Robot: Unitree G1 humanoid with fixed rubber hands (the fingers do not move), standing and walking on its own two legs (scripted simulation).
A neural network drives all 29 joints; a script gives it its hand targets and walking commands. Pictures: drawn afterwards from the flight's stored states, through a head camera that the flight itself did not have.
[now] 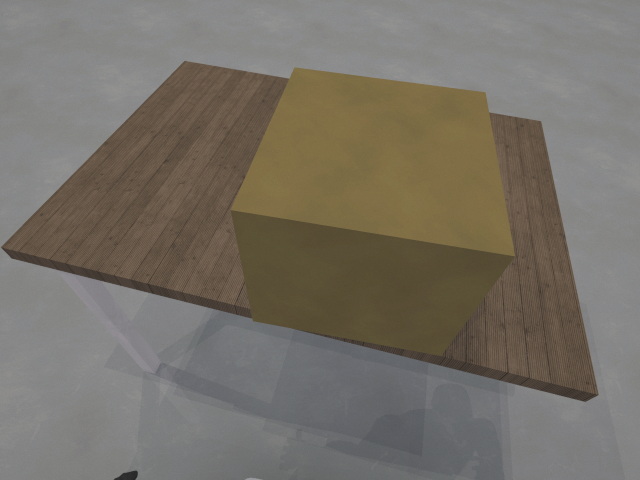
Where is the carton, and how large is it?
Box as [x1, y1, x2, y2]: [231, 67, 514, 355]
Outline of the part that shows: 294,67 231,208 231,214 253,320 441,355 514,256 485,92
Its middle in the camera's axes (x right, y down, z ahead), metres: +0.07 -0.05 +0.60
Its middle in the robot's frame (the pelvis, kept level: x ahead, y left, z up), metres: +0.49 -0.06 +0.03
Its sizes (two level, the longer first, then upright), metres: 0.318 0.299 0.260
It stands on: a table, 0.67 m high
